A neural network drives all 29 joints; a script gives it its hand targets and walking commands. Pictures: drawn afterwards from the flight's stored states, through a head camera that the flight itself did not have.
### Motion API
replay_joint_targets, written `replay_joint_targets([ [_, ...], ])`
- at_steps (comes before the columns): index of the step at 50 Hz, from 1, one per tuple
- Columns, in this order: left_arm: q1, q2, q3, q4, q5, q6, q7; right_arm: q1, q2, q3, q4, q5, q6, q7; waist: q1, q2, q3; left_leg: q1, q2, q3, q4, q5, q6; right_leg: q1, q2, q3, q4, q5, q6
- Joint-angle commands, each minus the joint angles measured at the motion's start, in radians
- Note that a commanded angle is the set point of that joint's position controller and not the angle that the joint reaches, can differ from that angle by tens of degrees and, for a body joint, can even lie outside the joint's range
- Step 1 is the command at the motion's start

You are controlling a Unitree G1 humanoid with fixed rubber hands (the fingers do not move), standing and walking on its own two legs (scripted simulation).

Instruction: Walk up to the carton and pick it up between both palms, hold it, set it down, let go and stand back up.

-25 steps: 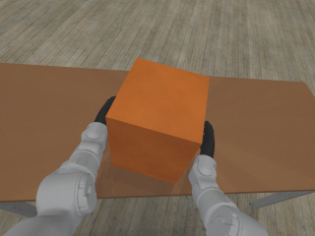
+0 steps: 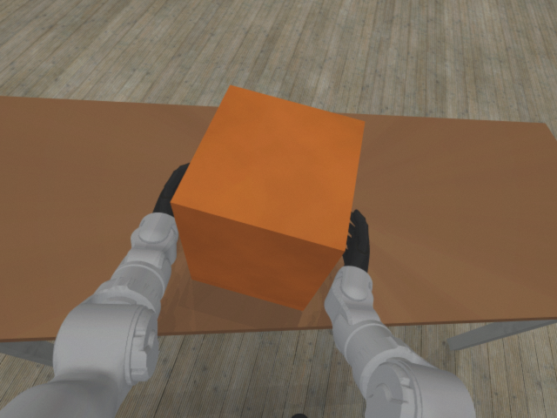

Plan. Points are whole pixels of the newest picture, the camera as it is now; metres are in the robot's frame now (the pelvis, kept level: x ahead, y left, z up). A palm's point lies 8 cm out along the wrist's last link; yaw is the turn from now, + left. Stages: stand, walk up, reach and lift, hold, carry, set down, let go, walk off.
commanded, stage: set down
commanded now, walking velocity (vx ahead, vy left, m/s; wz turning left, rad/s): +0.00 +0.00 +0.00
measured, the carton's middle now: (269, 208) +0.43 +0.01 +0.00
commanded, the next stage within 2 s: none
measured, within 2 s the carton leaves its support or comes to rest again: neither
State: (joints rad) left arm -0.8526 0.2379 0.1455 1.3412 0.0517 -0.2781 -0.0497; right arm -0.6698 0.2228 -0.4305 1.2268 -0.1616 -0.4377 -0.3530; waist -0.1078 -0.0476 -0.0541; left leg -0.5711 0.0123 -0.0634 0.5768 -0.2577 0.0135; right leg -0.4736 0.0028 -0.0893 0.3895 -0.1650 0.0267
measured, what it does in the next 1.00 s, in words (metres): stands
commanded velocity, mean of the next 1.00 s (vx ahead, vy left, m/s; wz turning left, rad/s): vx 0.00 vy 0.00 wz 0.00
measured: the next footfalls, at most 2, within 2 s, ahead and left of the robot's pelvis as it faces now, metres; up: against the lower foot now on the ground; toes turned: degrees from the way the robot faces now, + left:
none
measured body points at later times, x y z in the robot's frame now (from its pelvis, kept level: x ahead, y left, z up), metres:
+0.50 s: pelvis -0.03 +0.00 -0.01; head +0.05 +0.05 +0.43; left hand +0.42 +0.19 -0.01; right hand +0.34 -0.15 +0.00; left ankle +0.00 +0.10 -0.73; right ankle +0.00 -0.14 -0.73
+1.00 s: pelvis -0.04 +0.00 -0.01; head +0.04 +0.05 +0.43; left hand +0.40 +0.20 -0.01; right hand +0.32 -0.14 +0.00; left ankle +0.00 +0.10 -0.73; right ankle +0.00 -0.14 -0.73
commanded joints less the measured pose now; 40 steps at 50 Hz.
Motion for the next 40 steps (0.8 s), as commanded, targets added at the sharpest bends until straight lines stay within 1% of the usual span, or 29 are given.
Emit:
replay_joint_targets([
  [1, -0.647, 0.238, -0.14, -0.244, -0.159, -0.055, 0.016, -0.513, -0.246, 0.085, -0.254, 0.032, -0.039, -0.022, -0.085, 0.268, -1.036, 0.198, 0.007, 0.114, 0.143, 0.572, -0.133, 0.156, 0.029, 0.026, 0.167, 0.567, -0.039],
  [3, -0.666, 0.229, -0.17, -0.226, -0.193, -0.056, 0.009, -0.529, -0.204, 0.108, -0.274, 0.044, -0.015, -0.028, -0.092, 0.251, -1.006, 0.124, -0.003, 0.113, 0.137, 0.476, -0.114, 0.17, 0.02, 0.034, 0.184, 0.531, -0.032],
  [4, -0.654, 0.27, -0.165, -0.211, -0.214, -0.052, 0.007, -0.537, -0.232, 0.124, -0.3, 0.064, 0.0, -0.032, -0.086, 0.225, -1.007, 0.101, -0.004, 0.113, 0.134, 0.449, -0.102, 0.194, 0.018, 0.037, 0.196, 0.537, -0.026],
  [5, -0.657, 0.282, -0.177, -0.207, -0.236, -0.049, 0.003, -0.537, -0.225, 0.148, -0.331, 0.085, 0.012, -0.035, -0.088, 0.216, -1.006, 0.079, -0.006, 0.113, 0.135, 0.425, -0.095, 0.21, 0.016, 0.041, 0.202, 0.533, -0.024],
  [6, -0.63, 0.291, -0.184, -0.21, -0.243, -0.043, -0.004, -0.523, -0.22, 0.159, -0.347, 0.096, 0.027, -0.04, -0.098, 0.206, -1.0, 0.05, -0.011, 0.115, 0.132, 0.399, -0.085, 0.237, 0.015, 0.046, 0.208, 0.548, -0.021],
  [8, -0.655, 0.303, -0.212, -0.216, -0.27, -0.036, -0.009, -0.545, -0.218, 0.167, -0.359, 0.109, 0.06, -0.046, -0.106, 0.217, -0.973, 0.016, -0.013, 0.106, 0.119, 0.321, -0.074, 0.22, 0.01, 0.047, 0.213, 0.491, -0.022],
  [10, -0.653, 0.327, -0.237, -0.249, -0.3, -0.026, -0.014, -0.532, -0.222, 0.193, -0.391, 0.135, 0.089, -0.047, -0.112, 0.244, -0.996, 0.041, -0.012, 0.103, 0.12, 0.317, -0.07, 0.202, 0.011, 0.044, 0.208, 0.467, -0.027],
  [11, -0.663, 0.321, -0.242, -0.238, -0.302, -0.022, -0.014, -0.541, -0.224, 0.198, -0.387, 0.146, 0.101, -0.044, -0.106, 0.245, -0.965, 0.035, -0.01, 0.097, 0.117, 0.288, -0.068, 0.183, 0.012, 0.042, 0.207, 0.425, -0.029],
  [13, -0.647, 0.32, -0.261, -0.256, -0.324, -0.016, -0.021, -0.525, -0.209, 0.221, -0.426, 0.16, 0.129, -0.04, -0.109, 0.249, -0.943, 0.044, -0.007, 0.087, 0.118, 0.258, -0.057, 0.135, 0.011, 0.036, 0.206, 0.367, -0.031],
  [14, -0.634, 0.326, -0.263, -0.251, -0.334, -0.013, -0.025, -0.51, -0.2, 0.24, -0.454, 0.169, 0.14, -0.039, -0.101, 0.239, -0.949, 0.044, -0.008, 0.09, 0.117, 0.244, -0.05, 0.144, 0.01, 0.038, 0.203, 0.353, -0.03],
  [15, -0.652, 0.326, -0.27, -0.244, -0.344, -0.015, -0.025, -0.531, -0.202, 0.236, -0.46, 0.167, 0.154, -0.036, -0.107, 0.237, -0.936, 0.037, -0.007, 0.083, 0.112, 0.216, -0.046, 0.125, 0.011, 0.033, 0.205, 0.321, -0.034],
  [17, -0.624, 0.327, -0.273, -0.259, -0.339, -0.01, -0.028, -0.5, -0.203, 0.241, -0.46, 0.173, 0.172, -0.033, -0.105, 0.25, -0.912, 0.04, -0.003, 0.076, 0.102, 0.192, -0.039, 0.119, 0.011, 0.033, 0.202, 0.285, -0.038],
  [18, -0.58, 0.327, -0.259, -0.261, -0.333, -0.006, -0.031, -0.458, -0.195, 0.258, -0.473, 0.178, 0.172, -0.034, -0.095, 0.237, -0.913, 0.05, -0.007, 0.079, 0.099, 0.198, -0.037, 0.14, 0.011, 0.037, 0.201, 0.295, -0.034],
  [19, -0.57, 0.331, -0.256, -0.291, -0.328, -0.007, -0.029, -0.441, -0.201, 0.244, -0.472, 0.174, 0.173, -0.039, -0.101, 0.252, -0.91, 0.065, -0.004, 0.076, 0.098, 0.206, -0.041, 0.139, 0.013, 0.035, 0.199, 0.299, -0.035],
  [20, -0.576, 0.336, -0.246, -0.301, -0.322, -0.003, -0.029, -0.454, -0.207, 0.239, -0.469, 0.169, 0.176, -0.04, -0.098, 0.255, -0.898, 0.073, -0.003, 0.075, 0.094, 0.201, -0.047, 0.129, 0.013, 0.033, 0.195, 0.285, -0.033],
  [21, -0.59, 0.333, -0.254, -0.302, -0.325, -0.002, -0.027, -0.468, -0.217, 0.221, -0.447, 0.174, 0.183, -0.039, -0.108, 0.267, -0.882, 0.077, -0.001, 0.068, 0.09, 0.19, -0.048, 0.115, 0.013, 0.031, 0.191, 0.264, -0.039],
  [23, -0.542, 0.336, -0.244, -0.319, -0.321, 0.01, -0.033, -0.429, -0.197, 0.24, -0.475, 0.181, 0.185, -0.044, -0.094, 0.263, -0.868, 0.086, -0.003, 0.07, 0.092, 0.193, -0.047, 0.14, 0.012, 0.04, 0.183, 0.275, -0.038],
  [24, -0.555, 0.337, -0.241, -0.317, -0.318, 0.01, -0.03, -0.44, -0.205, 0.232, -0.466, 0.185, 0.184, -0.044, -0.096, 0.277, -0.856, 0.097, -0.002, 0.067, 0.087, 0.197, -0.052, 0.128, 0.013, 0.037, 0.181, 0.269, -0.039],
  [25, -0.522, 0.331, -0.234, -0.326, -0.311, 0.014, -0.034, -0.416, -0.191, 0.24, -0.477, 0.187, 0.181, -0.047, -0.096, 0.272, -0.858, 0.108, -0.002, 0.065, 0.094, 0.223, -0.052, 0.136, 0.014, 0.041, 0.176, 0.292, -0.038],
  [26, -0.549, 0.334, -0.234, -0.333, -0.314, 0.012, -0.029, -0.432, -0.204, 0.235, -0.477, 0.189, 0.183, -0.045, -0.09, 0.282, -0.853, 0.105, -0.004, 0.064, 0.084, 0.197, -0.053, 0.129, 0.014, 0.038, 0.172, 0.265, -0.04],
  [27, -0.505, 0.334, -0.22, -0.347, -0.308, 0.019, -0.032, -0.397, -0.2, 0.245, -0.481, 0.19, 0.179, -0.049, -0.081, 0.28, -0.853, 0.123, -0.003, 0.064, 0.089, 0.228, -0.057, 0.142, 0.014, 0.042, 0.172, 0.289, -0.038],
  [30, -0.487, 0.333, -0.212, -0.397, -0.296, 0.026, -0.031, -0.368, -0.201, 0.246, -0.471, 0.203, 0.164, -0.054, -0.08, 0.305, -0.863, 0.183, -0.002, 0.062, 0.091, 0.271, -0.074, 0.128, 0.018, 0.04, 0.16, 0.302, -0.039],
  [31, -0.472, 0.342, -0.203, -0.408, -0.296, 0.032, -0.036, -0.36, -0.199, 0.259, -0.485, 0.206, 0.16, -0.057, -0.075, 0.298, -0.87, 0.185, -0.002, 0.059, 0.095, 0.284, -0.072, 0.142, 0.018, 0.043, 0.156, 0.311, -0.036],
  [32, -0.478, 0.334, -0.211, -0.395, -0.297, 0.034, -0.037, -0.368, -0.201, 0.255, -0.476, 0.209, 0.16, -0.057, -0.077, 0.304, -0.846, 0.186, -0.004, 0.06, 0.091, 0.276, -0.073, 0.13, 0.017, 0.04, 0.152, 0.303, -0.039],
  [34, -0.392, 0.338, -0.171, -0.42, -0.27, 0.059, -0.053, -0.287, -0.174, 0.305, -0.492, 0.227, 0.145, -0.07, -0.054, 0.287, -0.845, 0.22, -0.005, 0.063, 0.094, 0.335, -0.075, 0.193, 0.019, 0.053, 0.145, 0.362, -0.031],
  [36, -0.406, 0.36, -0.151, -0.456, -0.26, 0.069, -0.056, -0.298, -0.192, 0.298, -0.503, 0.231, 0.139, -0.076, -0.057, 0.293, -0.854, 0.231, -0.008, 0.06, 0.099, 0.343, -0.079, 0.182, 0.024, 0.047, 0.14, 0.365, -0.026],
  [37, -0.369, 0.364, -0.14, -0.462, -0.249, 0.085, -0.064, -0.26, -0.175, 0.326, -0.505, 0.242, 0.138, -0.081, -0.045, 0.286, -0.828, 0.242, -0.011, 0.061, 0.098, 0.354, -0.078, 0.196, 0.02, 0.053, 0.133, 0.392, -0.021],
  [38, -0.409, 0.37, -0.141, -0.487, -0.254, 0.091, -0.059, -0.304, -0.201, 0.311, -0.507, 0.251, 0.141, -0.081, -0.048, 0.305, -0.83, 0.247, -0.005, 0.052, 0.099, 0.355, -0.086, 0.171, 0.024, 0.044, 0.139, 0.371, -0.025],
  [40, -0.29, 0.373, -0.105, -0.548, -0.232, 0.117, -0.073, -0.177, -0.163, 0.368, -0.545, 0.269, 0.125, -0.095, -0.025, 0.286, -0.826, 0.302, -0.009, 0.064, 0.106, 0.409, -0.09, 0.227, 0.025, 0.053, 0.124, 0.431, -0.018],
])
